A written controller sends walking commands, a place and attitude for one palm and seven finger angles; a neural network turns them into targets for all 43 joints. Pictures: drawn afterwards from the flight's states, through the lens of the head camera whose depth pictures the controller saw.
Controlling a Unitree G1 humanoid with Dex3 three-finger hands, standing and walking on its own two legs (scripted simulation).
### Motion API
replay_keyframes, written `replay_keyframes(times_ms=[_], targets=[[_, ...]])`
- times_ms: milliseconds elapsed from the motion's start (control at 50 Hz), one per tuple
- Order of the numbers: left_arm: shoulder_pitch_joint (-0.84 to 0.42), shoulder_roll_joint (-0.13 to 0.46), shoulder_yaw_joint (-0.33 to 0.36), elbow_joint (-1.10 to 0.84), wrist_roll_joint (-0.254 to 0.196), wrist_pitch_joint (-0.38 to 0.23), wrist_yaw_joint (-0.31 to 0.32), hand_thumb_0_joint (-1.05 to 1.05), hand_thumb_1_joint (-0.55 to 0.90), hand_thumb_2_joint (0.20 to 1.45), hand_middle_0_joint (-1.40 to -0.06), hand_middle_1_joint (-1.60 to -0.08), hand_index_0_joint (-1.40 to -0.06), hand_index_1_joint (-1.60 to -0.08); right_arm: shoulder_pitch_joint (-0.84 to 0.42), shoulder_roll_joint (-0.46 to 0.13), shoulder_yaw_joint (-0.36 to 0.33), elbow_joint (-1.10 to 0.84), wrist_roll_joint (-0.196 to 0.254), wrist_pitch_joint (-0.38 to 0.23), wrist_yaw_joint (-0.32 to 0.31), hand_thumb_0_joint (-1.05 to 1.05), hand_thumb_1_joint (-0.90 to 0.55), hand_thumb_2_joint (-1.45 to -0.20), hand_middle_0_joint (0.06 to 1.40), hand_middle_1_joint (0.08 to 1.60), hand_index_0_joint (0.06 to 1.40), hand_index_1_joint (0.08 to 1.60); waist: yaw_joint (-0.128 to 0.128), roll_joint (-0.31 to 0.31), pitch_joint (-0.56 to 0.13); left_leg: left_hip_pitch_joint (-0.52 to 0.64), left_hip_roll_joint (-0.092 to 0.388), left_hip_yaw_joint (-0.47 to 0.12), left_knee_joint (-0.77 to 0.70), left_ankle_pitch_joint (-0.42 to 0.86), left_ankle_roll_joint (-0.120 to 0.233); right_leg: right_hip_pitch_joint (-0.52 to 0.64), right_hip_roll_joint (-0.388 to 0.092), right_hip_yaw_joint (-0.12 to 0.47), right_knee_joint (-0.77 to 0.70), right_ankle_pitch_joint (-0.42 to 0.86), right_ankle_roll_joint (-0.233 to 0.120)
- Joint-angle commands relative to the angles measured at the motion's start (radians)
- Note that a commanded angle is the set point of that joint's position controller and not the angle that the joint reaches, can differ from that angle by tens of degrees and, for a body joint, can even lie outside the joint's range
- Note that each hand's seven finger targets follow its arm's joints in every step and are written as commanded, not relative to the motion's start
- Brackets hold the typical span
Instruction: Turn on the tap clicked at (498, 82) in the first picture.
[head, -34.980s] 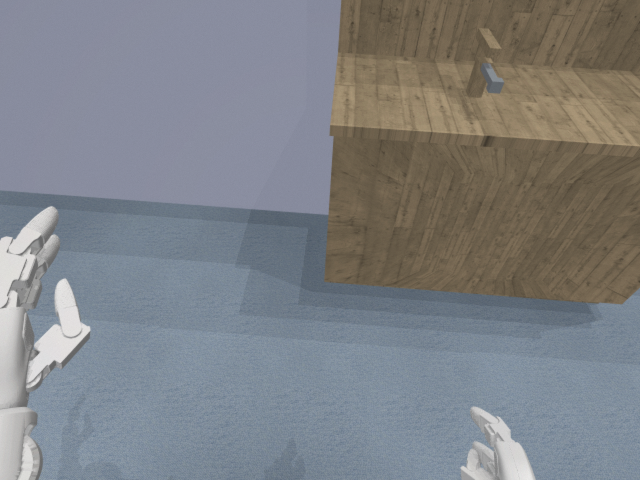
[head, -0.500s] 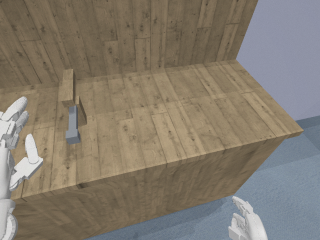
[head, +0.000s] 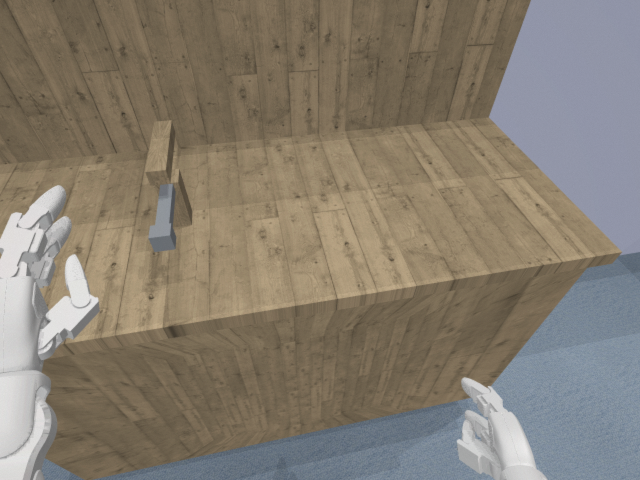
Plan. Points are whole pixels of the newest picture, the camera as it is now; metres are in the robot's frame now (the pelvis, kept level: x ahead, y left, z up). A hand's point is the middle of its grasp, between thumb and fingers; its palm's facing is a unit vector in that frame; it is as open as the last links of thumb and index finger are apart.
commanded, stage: turn the palm inward beside the body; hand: left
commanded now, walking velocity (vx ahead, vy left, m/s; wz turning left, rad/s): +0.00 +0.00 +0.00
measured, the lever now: (162, 237) +0.39 +0.27 +0.09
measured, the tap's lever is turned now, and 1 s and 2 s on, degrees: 0 0 0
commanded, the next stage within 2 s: reach beside the lever's end, fingers flat in 1.82 s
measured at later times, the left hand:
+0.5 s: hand (118, 299) +0.24 +0.23 +0.15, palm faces +0.44 -0.85 -0.28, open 7.4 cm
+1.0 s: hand (122, 330) +0.21 +0.22 +0.14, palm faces +0.45 -0.88 -0.18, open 7.4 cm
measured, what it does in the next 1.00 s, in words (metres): stands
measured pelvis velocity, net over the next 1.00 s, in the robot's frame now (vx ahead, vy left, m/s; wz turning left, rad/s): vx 0.03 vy -0.02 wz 0.03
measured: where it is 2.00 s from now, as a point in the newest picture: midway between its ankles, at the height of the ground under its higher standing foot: outside the picture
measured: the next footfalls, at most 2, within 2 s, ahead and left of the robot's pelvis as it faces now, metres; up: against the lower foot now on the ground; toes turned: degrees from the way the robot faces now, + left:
none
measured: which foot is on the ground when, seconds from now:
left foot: down 0.00-1.00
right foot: down 0.00-1.00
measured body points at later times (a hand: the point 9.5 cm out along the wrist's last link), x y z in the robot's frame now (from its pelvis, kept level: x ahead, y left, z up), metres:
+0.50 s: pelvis +0.04 -0.03 +0.00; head +0.03 -0.05 +0.45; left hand +0.21 +0.28 +0.17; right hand +0.22 -0.26 -0.09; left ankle +0.07 +0.11 -0.72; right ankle +0.02 -0.09 -0.72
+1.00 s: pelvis +0.03 -0.02 +0.00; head +0.02 -0.04 +0.45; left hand +0.18 +0.27 +0.16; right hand +0.25 -0.22 -0.07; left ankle +0.07 +0.11 -0.72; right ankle +0.02 -0.09 -0.72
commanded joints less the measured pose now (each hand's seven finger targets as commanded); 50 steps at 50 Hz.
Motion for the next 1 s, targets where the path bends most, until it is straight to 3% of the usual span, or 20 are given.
replay_keyframes(times_ms=[0, 40, 80, 160, 200, 220, 300, 320, 400, 460, 500, 520, 580, 600, 640, 700, 720, 800, 840, 980], targets=[[-0.323, 0.217, 0.098, -0.116, 0.005, -0.037, 0.04, 0.0, 0.9, 0.9, -0.2, -0.3, -0.2, -0.3, -0.16, -0.12, -0.026, -0.13, 0.016, -0.053, -0.04, 0.0, -0.9, -0.9, 0.2, 0.3, 0.2, 0.3, -0.027, 0.1, -0.094, 0.093, 0.009, -0.038, -0.116, -0.325, 0.006, -0.146, -0.001, 0.0, -0.156, -0.16, 0.019], [-0.366, 0.194, 0.036, -0.095, -0.013, 0.018, 0.001, 0.0, 0.9, 0.9, -0.2, -0.3, -0.2, -0.3, -0.177, -0.118, -0.021, -0.134, 0.02, -0.056, -0.059, 0.0, -0.9, -0.9, 0.2, 0.3, 0.2, 0.3, -0.021, 0.101, -0.085, 0.085, 0.004, -0.033, -0.098, -0.312, 0.008, -0.141, -0.018, 0.029, -0.188, -0.207, 0.022], [-0.388, 0.22, 0.033, -0.073, -0.025, 0.064, -0.025, 0.0, 0.9, 0.9, -0.2, -0.3, -0.2, -0.3, -0.184, -0.119, -0.018, -0.134, 0.023, -0.057, -0.076, 0.0, -0.9, -0.9, 0.2, 0.3, 0.2, 0.3, -0.013, 0.07, -0.075, 0.063, 0.0, -0.02, -0.052, -0.253, 0.006, -0.134, -0.043, 0.081, -0.24, -0.292, 0.024], [-0.327, 0.257, 0.107, -0.091, -0.058, 0.072, -0.034, 0.0, 0.9, 0.9, -0.2, -0.3, -0.2, -0.3, -0.173, -0.107, -0.032, -0.136, 0.028, -0.069, -0.08, 0.0, -0.9, -0.9, 0.2, 0.3, 0.2, 0.3, 0.013, -0.005, -0.098, 0.024, 0.022, -0.022, 0.023, -0.16, -0.01, -0.091, -0.09, 0.175, -0.294, -0.365, 0.026], [-0.253, 0.291, 0.178, -0.096, -0.072, 0.055, -0.022, 0.0, 0.9, 0.9, -0.2, -0.3, -0.2, -0.3, -0.171, -0.103, -0.038, -0.127, 0.031, -0.074, -0.075, 0.0, -0.9, -0.9, 0.2, 0.3, 0.2, 0.3, 0.037, -0.001, -0.095, 0.002, 0.033, -0.026, 0.043, -0.138, -0.02, -0.069, -0.108, 0.202, -0.296, -0.338, 0.032], [-0.252, 0.243, 0.144, -0.131, -0.083, 0.04, -0.021, 0.0, 0.9, 0.9, -0.2, -0.3, -0.2, -0.3, -0.161, -0.098, -0.038, -0.137, 0.029, -0.078, -0.07, 0.0, -0.9, -0.9, 0.2, 0.3, 0.2, 0.3, 0.029, 0.009, -0.113, 0.0, 0.035, -0.03, 0.039, -0.127, -0.017, -0.06, -0.112, 0.193, -0.278, -0.293, 0.031], [-0.115, 0.255, 0.198, -0.115, -0.109, 0.026, -0.009, 0.0, 0.9, 0.9, -0.2, -0.3, -0.2, -0.3, -0.144, -0.108, -0.046, -0.132, 0.035, -0.098, -0.069, 0.0, -0.9, -0.9, 0.2, 0.3, 0.2, 0.3, 0.037, -0.004, -0.081, -0.018, 0.047, -0.036, 0.053, -0.095, -0.014, -0.052, -0.129, 0.214, -0.27, -0.164, 0.046], [-0.116, 0.217, 0.164, -0.148, -0.111, 0.023, -0.012, 0.0, 0.9, 0.9, -0.2, -0.3, -0.2, -0.3, -0.12, -0.108, -0.047, -0.139, 0.032, -0.101, -0.068, 0.0, -0.9, -0.9, 0.2, 0.3, 0.2, 0.3, 0.027, -0.008, -0.107, -0.007, 0.046, -0.033, 0.045, -0.058, -0.007, -0.036, -0.123, 0.184, -0.238, -0.058, 0.042], [-0.02, 0.211, 0.189, -0.209, -0.12, 0.004, -0.026, 0.0, 0.9, 0.9, -0.2, -0.3, -0.2, -0.3, -0.073, -0.123, -0.052, -0.141, 0.031, -0.135, -0.072, 0.0, -0.9, -0.9, 0.2, 0.3, 0.2, 0.3, 0.027, 0.009, -0.202, 0.067, 0.033, -0.011, 0.028, 0.115, 0.014, 0.025, -0.088, 0.091, -0.132, 0.369, 0.051], [0.018, 0.162, 0.149, -0.232, -0.137, -0.026, -0.054, 0.0, 0.9, 0.9, -0.2, -0.3, -0.2, -0.3, -0.028, -0.129, -0.061, -0.137, 0.03, -0.161, -0.071, 0.0, -0.9, -0.9, 0.2, 0.3, 0.2, 0.3, 0.012, 0.005, -0.225, 0.107, 0.03, -0.003, 0.021, 0.196, 0.023, 0.027, -0.07, 0.036, -0.104, 0.491, 0.052], [0.035, 0.168, 0.161, -0.233, -0.135, -0.041, -0.054, 0.0, 0.9, 0.9, -0.2, -0.3, -0.2, -0.3, -0.029, -0.13, -0.062, -0.129, 0.033, -0.177, -0.072, 0.0, -0.9, -0.9, 0.2, 0.3, 0.2, 0.3, 0.018, 0.002, -0.21, 0.118, 0.025, 0.0, 0.021, 0.219, 0.025, 0.016, -0.06, 0.023, -0.101, 0.488, 0.047], [0.035, 0.14, 0.129, -0.25, -0.133, -0.051, -0.056, 0.0, 0.9, 0.9, -0.2, -0.3, -0.2, -0.3, -0.012, -0.129, -0.065, -0.131, 0.032, -0.181, -0.07, 0.0, -0.9, -0.9, 0.2, 0.3, 0.2, 0.3, 0.017, 0.039, -0.222, 0.126, 0.025, 0.001, 0.019, 0.239, 0.025, 0.015, -0.057, 0.012, -0.095, 0.48, 0.039], [0.06, 0.128, 0.116, -0.25, -0.14, -0.058, -0.046, 0.0, 0.9, 0.9, -0.2, -0.3, -0.2, -0.3, -0.014, -0.132, -0.066, -0.135, 0.033, -0.196, -0.07, 0.0, -0.9, -0.9, 0.2, 0.3, 0.2, 0.3, 0.018, 0.016, -0.211, 0.124, 0.029, -0.01, 0.004, 0.228, 0.025, 0.0, -0.049, -0.002, -0.1, 0.406, 0.034], [0.07, 0.138, 0.128, -0.247, -0.13, -0.053, -0.034, 0.0, 0.9, 0.9, -0.2, -0.3, -0.2, -0.3, -0.029, -0.129, -0.062, -0.131, 0.038, -0.197, -0.07, 0.0, -0.9, -0.9, 0.2, 0.3, 0.2, 0.3, 0.026, 0.029, -0.19, 0.121, 0.026, -0.011, 0.003, 0.218, 0.024, -0.008, -0.045, -0.001, -0.102, 0.385, 0.029], [0.09, 0.112, 0.105, -0.263, -0.134, -0.047, -0.026, 0.0, 0.9, 0.9, -0.2, -0.3, -0.2, -0.3, -0.021, -0.128, -0.063, -0.141, 0.035, -0.198, -0.067, 0.0, -0.9, -0.9, 0.2, 0.3, 0.2, 0.3, 0.027, 0.043, -0.216, 0.127, 0.029, -0.011, 0.0, 0.223, 0.022, 0.0, -0.045, -0.006, -0.102, 0.376, 0.026], [0.115, 0.119, 0.119, -0.259, -0.135, -0.028, -0.01, 0.0, 0.9, 0.9, -0.2, -0.3, -0.2, -0.3, -0.041, -0.125, -0.057, -0.142, 0.04, -0.193, -0.068, 0.0, -0.9, -0.9, 0.2, 0.3, 0.2, 0.3, 0.035, 0.019, -0.194, 0.117, 0.029, -0.014, -0.009, 0.208, 0.021, -0.001, -0.041, -0.01, -0.106, 0.346, 0.024], [0.114, 0.084, 0.084, -0.265, -0.136, -0.022, -0.01, 0.0, 0.9, 0.9, -0.2, -0.3, -0.2, -0.3, -0.031, -0.122, -0.055, -0.148, 0.039, -0.188, -0.067, 0.0, -0.9, -0.9, 0.2, 0.3, 0.2, 0.3, 0.029, 0.017, -0.193, 0.116, 0.031, -0.016, -0.012, 0.201, 0.019, -0.012, -0.039, -0.016, -0.107, 0.331, 0.024], [0.089, 0.094, 0.075, -0.281, -0.137, -0.006, -0.002, 0.0, 0.9, 0.9, -0.2, -0.3, -0.2, -0.3, -0.059, -0.123, -0.043, -0.152, 0.043, -0.19, -0.072, 0.0, -0.9, -0.9, 0.2, 0.3, 0.2, 0.3, 0.027, 0.033, -0.152, 0.11, 0.032, -0.028, -0.028, 0.132, 0.02, -0.038, -0.035, -0.012, -0.129, 0.231, 0.021], [0.089, 0.07, 0.044, -0.286, -0.139, -0.001, -0.001, 0.0, 0.9, 0.9, -0.2, -0.3, -0.2, -0.3, -0.055, -0.122, -0.04, -0.158, 0.04, -0.189, -0.071, 0.0, -0.9, -0.9, 0.2, 0.3, 0.2, 0.3, 0.024, 0.044, -0.157, 0.106, 0.034, -0.032, -0.034, 0.1, 0.018, -0.045, -0.034, -0.015, -0.134, 0.186, 0.02], [0.097, 0.059, 0.014, -0.307, -0.143, 0.011, 0.016, 0.0, 0.9, 0.9, -0.2, -0.3, -0.2, -0.3, -0.079, -0.12, -0.026, -0.165, 0.04, -0.197, -0.075, 0.0, -0.9, -0.9, 0.2, 0.3, 0.2, 0.3, 0.023, 0.03, -0.124, 0.086, 0.032, -0.05, -0.052, -0.01, 0.02, -0.074, -0.03, -0.015, -0.154, 0.054, 0.019]])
